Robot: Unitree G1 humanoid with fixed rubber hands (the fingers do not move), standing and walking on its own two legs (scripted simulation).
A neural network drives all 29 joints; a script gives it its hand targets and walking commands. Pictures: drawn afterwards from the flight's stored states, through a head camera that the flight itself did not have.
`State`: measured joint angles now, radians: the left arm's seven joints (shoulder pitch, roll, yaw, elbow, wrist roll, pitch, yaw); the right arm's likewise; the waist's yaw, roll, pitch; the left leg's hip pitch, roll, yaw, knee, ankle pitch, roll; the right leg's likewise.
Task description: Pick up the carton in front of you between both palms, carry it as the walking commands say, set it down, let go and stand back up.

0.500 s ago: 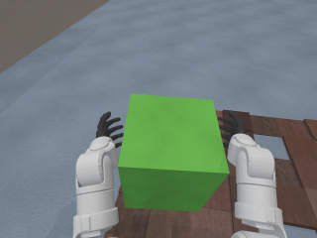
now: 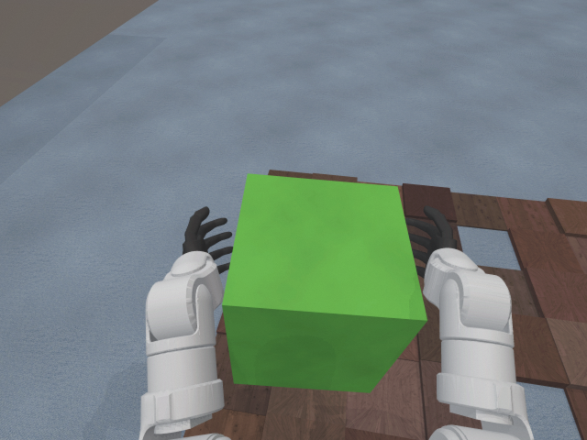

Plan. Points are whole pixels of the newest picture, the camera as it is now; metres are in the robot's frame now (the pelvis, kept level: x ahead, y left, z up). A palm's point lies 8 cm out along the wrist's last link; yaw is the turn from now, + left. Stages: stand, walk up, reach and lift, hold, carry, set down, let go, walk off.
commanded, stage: carry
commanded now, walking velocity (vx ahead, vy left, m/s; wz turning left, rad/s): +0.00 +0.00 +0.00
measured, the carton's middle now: (312, 289) +0.34 +0.00 +0.03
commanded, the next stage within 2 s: none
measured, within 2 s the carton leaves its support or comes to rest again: neither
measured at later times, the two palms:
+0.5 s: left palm (190, 310) +0.26 +0.15 +0.12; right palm (464, 301) +0.26 -0.16 +0.12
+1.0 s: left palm (195, 309) +0.26 +0.14 +0.11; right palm (462, 302) +0.27 -0.17 +0.11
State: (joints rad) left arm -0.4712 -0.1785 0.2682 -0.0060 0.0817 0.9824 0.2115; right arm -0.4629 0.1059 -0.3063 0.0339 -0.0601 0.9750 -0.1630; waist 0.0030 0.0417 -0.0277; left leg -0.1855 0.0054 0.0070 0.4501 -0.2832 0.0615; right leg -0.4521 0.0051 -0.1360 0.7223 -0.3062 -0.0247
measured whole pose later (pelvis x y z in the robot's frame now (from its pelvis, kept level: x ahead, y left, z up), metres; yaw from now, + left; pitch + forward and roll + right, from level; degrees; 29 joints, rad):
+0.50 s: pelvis -0.06 -0.01 +0.00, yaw +1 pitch -1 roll -3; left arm -0.50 -0.17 0.31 0.04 0.10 1.03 0.22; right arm -0.50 0.12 -0.33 0.11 -0.08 1.00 -0.17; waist -0.01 0.01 -0.06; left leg -0.24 0.01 0.00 0.43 -0.18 0.05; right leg -0.47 0.00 -0.15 0.64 -0.20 -0.04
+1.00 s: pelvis -0.06 -0.01 +0.00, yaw +0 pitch +1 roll -4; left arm -0.49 -0.18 0.30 0.02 0.10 1.02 0.21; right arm -0.49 0.12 -0.33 0.08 -0.08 1.01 -0.17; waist 0.00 0.03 -0.05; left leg -0.28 0.02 0.00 0.47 -0.20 0.05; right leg -0.50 0.01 -0.15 0.65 -0.20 -0.05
